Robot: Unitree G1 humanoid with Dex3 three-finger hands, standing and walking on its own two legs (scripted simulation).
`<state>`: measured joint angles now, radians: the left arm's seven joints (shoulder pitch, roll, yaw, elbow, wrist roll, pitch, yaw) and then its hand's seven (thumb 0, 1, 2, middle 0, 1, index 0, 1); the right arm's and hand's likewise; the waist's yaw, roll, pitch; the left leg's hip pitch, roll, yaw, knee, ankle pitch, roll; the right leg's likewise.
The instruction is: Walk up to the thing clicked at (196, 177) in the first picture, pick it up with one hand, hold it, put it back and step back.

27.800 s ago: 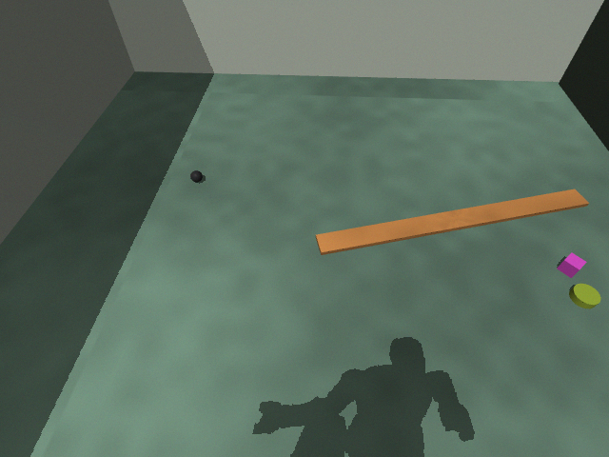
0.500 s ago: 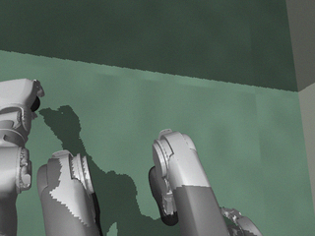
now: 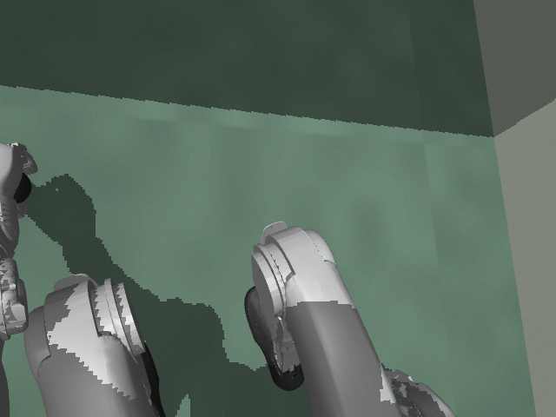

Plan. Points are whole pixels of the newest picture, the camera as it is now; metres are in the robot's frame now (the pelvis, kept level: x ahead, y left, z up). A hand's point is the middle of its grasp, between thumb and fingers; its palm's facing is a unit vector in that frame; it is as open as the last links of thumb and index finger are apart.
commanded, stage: rest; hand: left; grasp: from above
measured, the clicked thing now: (7, 186) +0.46 +0.28 -0.24
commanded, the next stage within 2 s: open in 1.10 s
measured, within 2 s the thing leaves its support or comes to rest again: rests again in 0.78 s
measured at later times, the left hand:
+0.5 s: hand (12, 196) +0.45 +0.28 -0.23, palm faces -0.43 -0.13 -0.89, open 7.5 cm
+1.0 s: hand (16, 196) +0.45 +0.28 -0.25, palm faces -0.43 -0.13 -0.89, open 7.5 cm
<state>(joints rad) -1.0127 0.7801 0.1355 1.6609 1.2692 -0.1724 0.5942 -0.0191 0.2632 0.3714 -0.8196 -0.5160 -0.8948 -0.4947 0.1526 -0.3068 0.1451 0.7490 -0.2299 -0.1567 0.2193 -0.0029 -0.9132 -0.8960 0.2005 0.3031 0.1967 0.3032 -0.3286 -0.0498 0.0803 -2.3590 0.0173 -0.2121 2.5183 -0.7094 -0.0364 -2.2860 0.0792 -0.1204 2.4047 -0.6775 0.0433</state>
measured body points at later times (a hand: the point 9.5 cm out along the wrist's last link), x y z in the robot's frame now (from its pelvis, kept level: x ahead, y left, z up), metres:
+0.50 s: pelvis +0.00 +0.00 +0.00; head +0.27 +0.10 +0.35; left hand +0.47 +0.28 -0.18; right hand +0.02 -0.26 -0.07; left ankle +0.07 +0.14 -0.27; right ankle +0.10 -0.12 -0.27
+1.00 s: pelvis +0.00 +0.01 +0.00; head +0.27 +0.11 +0.34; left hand +0.47 +0.28 -0.20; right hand +0.02 -0.25 -0.06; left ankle +0.07 +0.14 -0.27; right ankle +0.10 -0.12 -0.27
